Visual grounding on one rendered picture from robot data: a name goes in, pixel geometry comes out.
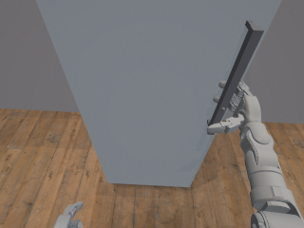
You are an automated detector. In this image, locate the right robot forearm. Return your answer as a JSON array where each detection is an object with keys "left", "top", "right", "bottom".
[{"left": 239, "top": 122, "right": 304, "bottom": 222}]

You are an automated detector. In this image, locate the handle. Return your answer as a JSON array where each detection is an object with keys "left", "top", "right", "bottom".
[{"left": 207, "top": 20, "right": 264, "bottom": 135}]

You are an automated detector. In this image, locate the fridge door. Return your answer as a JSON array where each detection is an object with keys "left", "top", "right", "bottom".
[{"left": 36, "top": 0, "right": 282, "bottom": 187}]

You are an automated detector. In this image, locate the right robot upper arm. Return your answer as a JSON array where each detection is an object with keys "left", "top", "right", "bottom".
[{"left": 251, "top": 210, "right": 304, "bottom": 228}]

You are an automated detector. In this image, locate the robot right hand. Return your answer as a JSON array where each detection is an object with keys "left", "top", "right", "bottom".
[{"left": 206, "top": 81, "right": 262, "bottom": 135}]

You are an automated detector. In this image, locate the robot left hand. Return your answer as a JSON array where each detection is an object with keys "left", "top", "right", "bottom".
[{"left": 52, "top": 201, "right": 84, "bottom": 228}]

